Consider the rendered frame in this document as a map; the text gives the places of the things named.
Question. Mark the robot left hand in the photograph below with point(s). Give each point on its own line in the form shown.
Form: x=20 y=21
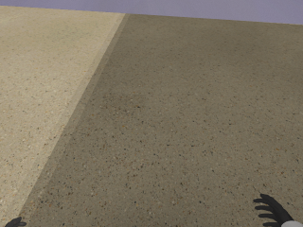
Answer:
x=16 y=222

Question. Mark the robot right hand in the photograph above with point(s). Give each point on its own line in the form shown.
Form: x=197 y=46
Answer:
x=280 y=215

